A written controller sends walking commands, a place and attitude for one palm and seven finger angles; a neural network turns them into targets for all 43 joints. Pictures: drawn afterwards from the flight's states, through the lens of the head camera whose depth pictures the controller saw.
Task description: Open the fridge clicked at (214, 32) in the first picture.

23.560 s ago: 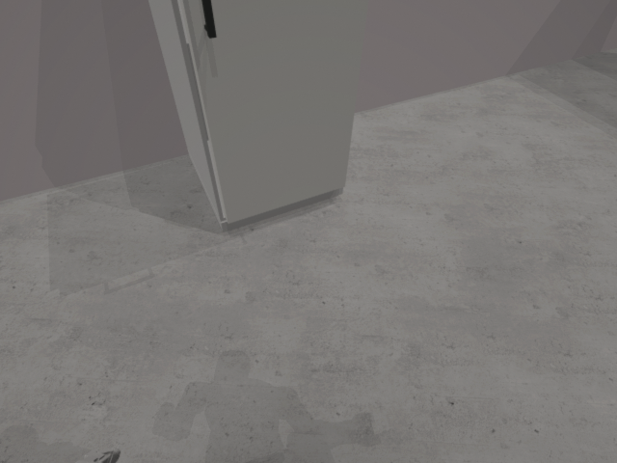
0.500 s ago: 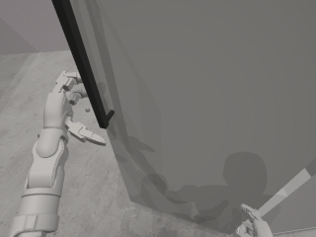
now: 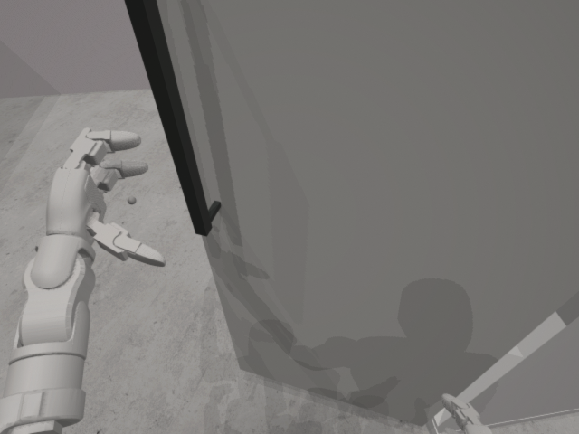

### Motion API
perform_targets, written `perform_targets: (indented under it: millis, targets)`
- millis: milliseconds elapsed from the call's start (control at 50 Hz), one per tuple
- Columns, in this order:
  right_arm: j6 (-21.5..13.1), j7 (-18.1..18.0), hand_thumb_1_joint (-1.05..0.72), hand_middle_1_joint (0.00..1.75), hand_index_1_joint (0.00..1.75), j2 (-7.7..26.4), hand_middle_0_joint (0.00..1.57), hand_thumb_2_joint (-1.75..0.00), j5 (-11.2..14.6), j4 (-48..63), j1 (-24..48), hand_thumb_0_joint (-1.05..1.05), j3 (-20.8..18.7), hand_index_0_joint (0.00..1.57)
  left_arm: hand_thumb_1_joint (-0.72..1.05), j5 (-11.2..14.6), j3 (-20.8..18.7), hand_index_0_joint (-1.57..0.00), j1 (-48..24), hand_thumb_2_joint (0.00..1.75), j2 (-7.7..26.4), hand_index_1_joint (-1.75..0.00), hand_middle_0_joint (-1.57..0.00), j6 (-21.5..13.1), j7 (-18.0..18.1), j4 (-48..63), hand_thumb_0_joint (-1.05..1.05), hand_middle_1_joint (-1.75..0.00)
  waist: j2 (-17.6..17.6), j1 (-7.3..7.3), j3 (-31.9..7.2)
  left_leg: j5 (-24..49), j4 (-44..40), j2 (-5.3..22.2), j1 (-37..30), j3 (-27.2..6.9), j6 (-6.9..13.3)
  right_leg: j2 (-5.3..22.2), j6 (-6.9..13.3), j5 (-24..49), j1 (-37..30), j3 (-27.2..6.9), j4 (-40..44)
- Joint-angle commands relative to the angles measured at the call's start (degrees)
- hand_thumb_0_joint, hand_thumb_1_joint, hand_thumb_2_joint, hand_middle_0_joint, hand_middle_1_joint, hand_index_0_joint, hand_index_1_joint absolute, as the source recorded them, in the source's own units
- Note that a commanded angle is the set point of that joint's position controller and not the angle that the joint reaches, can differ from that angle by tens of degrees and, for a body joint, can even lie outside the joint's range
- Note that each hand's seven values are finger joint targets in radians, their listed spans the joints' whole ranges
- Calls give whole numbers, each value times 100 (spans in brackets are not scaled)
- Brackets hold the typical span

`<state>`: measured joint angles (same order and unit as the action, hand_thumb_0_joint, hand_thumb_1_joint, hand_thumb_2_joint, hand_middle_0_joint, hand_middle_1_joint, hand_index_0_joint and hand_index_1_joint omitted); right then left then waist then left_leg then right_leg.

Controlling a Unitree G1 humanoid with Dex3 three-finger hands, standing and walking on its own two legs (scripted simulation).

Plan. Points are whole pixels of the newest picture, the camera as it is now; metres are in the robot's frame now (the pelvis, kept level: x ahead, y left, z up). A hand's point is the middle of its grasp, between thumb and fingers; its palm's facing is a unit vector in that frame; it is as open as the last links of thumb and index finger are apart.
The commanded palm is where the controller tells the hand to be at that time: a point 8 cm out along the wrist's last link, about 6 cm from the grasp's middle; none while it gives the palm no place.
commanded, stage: slip the hand off the handle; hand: left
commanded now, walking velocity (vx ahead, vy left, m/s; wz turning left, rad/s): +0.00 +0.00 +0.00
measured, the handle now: (182, 111) +0.40 +0.16 +0.27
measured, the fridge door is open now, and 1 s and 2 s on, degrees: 65 65 65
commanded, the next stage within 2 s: draw the hand back to the body in 0.76 s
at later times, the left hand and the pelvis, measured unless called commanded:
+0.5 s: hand (114, 260) +0.25 +0.21 +0.17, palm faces +0.16 -0.97 -0.18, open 14.7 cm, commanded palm +0.21 +0.26 +0.17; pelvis -0.01 -0.01 +0.00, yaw +1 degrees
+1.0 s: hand (97, 280) +0.23 +0.23 +0.16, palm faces +0.09 -0.99 -0.10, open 14.7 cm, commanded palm +0.18 +0.27 +0.17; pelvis +0.00 -0.02 +0.00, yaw +1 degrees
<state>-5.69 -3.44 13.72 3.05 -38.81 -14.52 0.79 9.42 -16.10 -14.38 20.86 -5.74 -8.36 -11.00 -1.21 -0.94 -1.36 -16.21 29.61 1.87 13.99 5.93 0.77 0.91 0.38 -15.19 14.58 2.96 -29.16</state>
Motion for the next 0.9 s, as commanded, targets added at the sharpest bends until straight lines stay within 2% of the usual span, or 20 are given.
perform_targets:
  millis: [0, 40, 60, 100, 160, 220, 280, 320, 360, 420, 520, 560, 600, 660, 720, 740, 780, 820, 860, 880]
  targets:
    - [-377, -38, -90, 30, 30, 773, 20, -90, 40, 988, 632, 0, -275, 20, -55, 123, -309, -25, -1246, 20, 966, -115, -25, -414, -95, 1612, 0, -115, -238, -155, -1296, 1670, -390, -68, -623, -452, -49, -178, 142, 1216, -288, -99, 286]
    - [-400, -26, -90, 30, 30, 787, 20, -90, 27, 1023, 660, 0, -282, 20, -55, 157, -528, -25, -943, 20, 1125, -115, -25, -418, -50, 1895, 0, -115, -169, -210, -1375, 1796, -379, -65, -646, -428, -56, -163, 133, 1353, -396, -100, 271]
    - [-418, -18, -90, 30, 30, 750, 20, -90, 26, 1041, 687, 0, -262, 20, -55, 187, -430, -25, -839, 20, 964, -115, -25, -421, -50, 1999, 0, -115, -114, -206, -1305, 1847, -383, -62, -646, -433, -68, -174, 132, 1385, -391, -75, 259]
    - [-466, -14, -90, 30, 30, 754, 20, -90, 5, 1068, 718, 0, -273, 20, -55, 215, -590, -25, -531, 20, 1075, -115, -25, -469, 0, 2353, 0, -115, -179, -268, -1350, 1873, -391, -57, -665, -442, -89, -188, 128, 1365, -430, -64, 246]
    - [-500, -25, -90, 30, 30, 704, 20, -90, -9, 1025, 777, 0, -217, 20, -55, 178, -390, -25, -527, 20, 896, -115, -25, -455, 64, 2657, 0, -115, -321, -178, -1183, 1828, -399, -43, -714, -441, -113, -187, 122, 1286, -305, -52, 274]
    - [-541, -58, -90, 30, 30, 719, 20, -90, -17, 1018, 864, 0, -212, 20, -55, 194, -441, -25, -193, 20, 919, -115, -25, -419, 71, 2813, 0, -115, -266, -193, -1044, 1603, -409, -40, -678, -428, -78, -185, 121, 1119, -302, -64, 338]
    - [-573, -80, -90, 30, 30, 694, 20, -90, 6, 1001, 932, 0, -163, 20, -55, 237, -235, -25, -101, 20, 741, -115, -25, -337, 5, 2806, 0, -115, -259, -150, -773, 1160, -466, -59, -610, -460, -51, -171, 103, 722, -143, -72, 428]
    - [-591, -106, -90, 30, 30, 709, 20, -90, -10, 1029, 1001, 0, -159, 20, -55, 230, -296, -25, 82, 20, 814, -115, -25, -321, -14, 2951, 0, -115, -197, -188, -822, 1141, -449, -62, -632, -446, -20, -157, 107, 710, -225, -90, 449]
    - [-608, -111, -90, 30, 30, 659, 20, -90, 9, 1021, 1040, 0, -101, 20, -55, 291, -119, -25, 68, 20, 619, -115, -25, -270, -66, 2902, 0, -115, -76, -150, -655, 962, -465, -79, -571, -459, -9, -134, 78, 565, -145, -82, 491]
    - [-622, -152, -90, 30, 30, 717, 20, -90, -14, 1015, 1091, 0, -121, 20, -55, 353, -535, -25, 357, 20, 963, -115, -25, -245, -80, 2913, 0, -115, 80, -237, -727, 892, -431, -95, -510, -434, 24, -116, 69, 499, -266, -146, 545]
    - [-644, -112, -90, 30, 30, 668, 20, -90, -11, 1089, 1137, 0, -88, 20, -55, 524, -728, -25, 1071, 20, 976, -115, -25, -297, -255, 3134, 0, -115, 79, -299, -830, 1192, -316, -117, -478, -362, 27, -62, 37, 1006, -475, -198, 477]
    - [-671, -103, -90, 30, 30, 645, 20, -90, 8, 1117, 1144, 0, -73, 20, -55, 604, -771, -25, 1210, 20, 977, -115, -25, -325, -331, 3287, 0, -115, -126, -311, -736, 1120, -298, -142, -410, -340, 20, -28, 21, 986, -457, -243, 492]
    - [-710, -118, -90, 30, 30, 633, 20, -90, 21, 1121, 1142, 0, -61, 20, -55, 639, -685, -25, 1106, 20, 924, -115, -25, -371, -390, 3441, 0, -115, -218, -251, -624, 1044, -269, -151, -428, -336, 24, -36, 11, 847, -331, -244, 526]
    - [-797, -176, -90, 30, 30, 678, 20, -90, 26, 1026, 1064, 0, -83, 20, -55, 684, -669, -25, 853, 20, 948, -115, -25, -424, -425, 3269, 0, -115, -59, -168, -419, 848, -228, -131, -372, -389, 33, -22, -16, 569, -144, -298, 602]
    - [-843, -229, -90, 30, 30, 721, 20, -90, 32, 926, 1119, 0, -110, 20, -55, 671, -771, -25, 589, 20, 1107, -115, -25, -483, -454, 3080, 0, -115, -28, -133, -397, 679, -160, -135, -306, -390, 41, 41, -23, 239, -102, -424, 675]
    - [-868, -223, -90, 30, 30, 702, 20, -90, 29, 948, 1115, 0, -111, 20, -55, 666, -698, -25, 542, 20, 1050, -115, -25, -504, -480, 3138, 0, -115, -184, -148, -583, 731, -155, -143, -360, -397, 41, 70, -19, 307, -162, -445, 638]
    - [-895, -221, -90, 30, 30, 715, 20, -90, 31, 938, 1102, 0, -111, 20, -55, 716, -807, -25, 759, 20, 1097, -115, -25, -504, -514, 2964, 0, -115, -25, -198, -578, 710, -154, -153, -276, -412, 32, 75, -24, 304, -228, -451, 617]
    - [-911, -209, -90, 30, 30, 748, 20, -90, 21, 936, 1102, 0, -137, 20, -55, 740, -921, -25, 894, 20, 1180, -115, -25, -525, -558, 2890, 0, -115, 188, -232, -694, 837, -92, -129, -230, -415, 38, 103, -54, 560, -330, -486, 549]
    - [-932, -175, -90, 30, 30, 731, 20, -90, 26, 986, 1064, 0, -144, 20, -55, 784, -1005, -25, 1076, 20, 1184, -115, -25, -555, -597, 3012, 0, -115, -21, -298, -891, 1022, -115, -151, -284, -405, 31, 84, -37, 883, -456, -407, 425]
    - [-942, -210, -90, 30, 30, 830, 20, -90, 190, 1035, 1213, 0, -127, 20, -55, 1113, -1030, -25, 1526, 20, 1264, -115, -25, 292, -843, 2351, 0, -115, -254, -436, -1052, 917, -232, -151, -282, -399, 46, 149, -11, 927, -782, -490, 513]
